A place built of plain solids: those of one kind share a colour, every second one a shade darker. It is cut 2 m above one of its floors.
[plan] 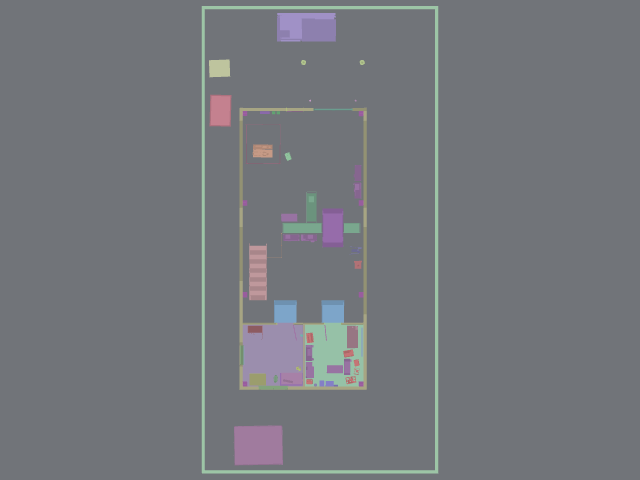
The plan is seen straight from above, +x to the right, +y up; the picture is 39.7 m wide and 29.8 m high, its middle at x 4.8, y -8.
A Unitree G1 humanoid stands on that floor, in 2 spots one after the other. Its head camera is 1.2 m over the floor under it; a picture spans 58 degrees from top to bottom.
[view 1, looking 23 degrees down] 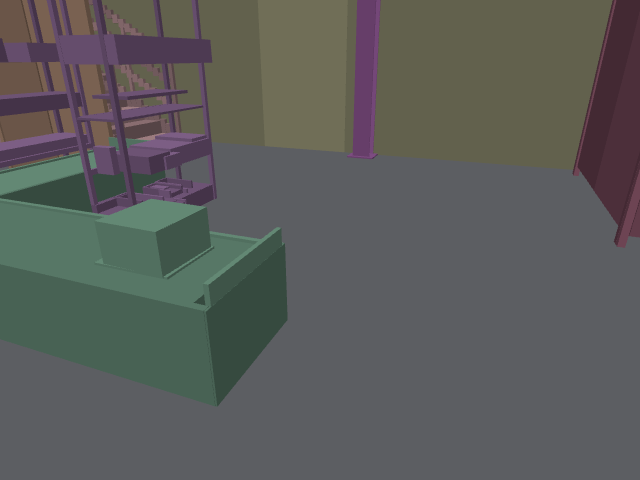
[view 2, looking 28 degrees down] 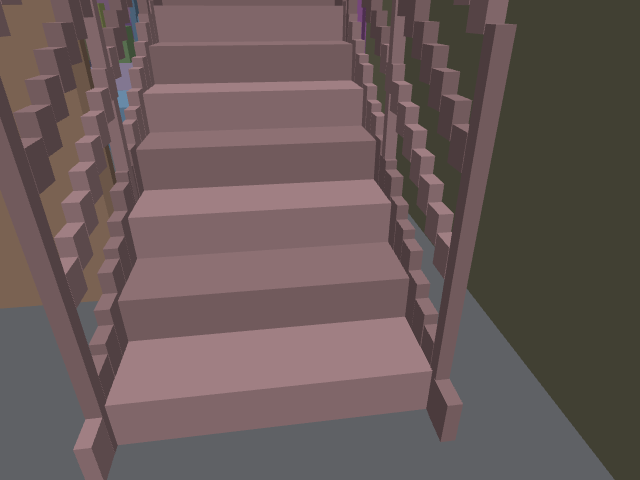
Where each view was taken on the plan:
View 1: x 5.60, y -4.20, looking -159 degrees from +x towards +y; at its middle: ground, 3.07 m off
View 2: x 0.95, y -7.38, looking -98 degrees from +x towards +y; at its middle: stair_openriser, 1.75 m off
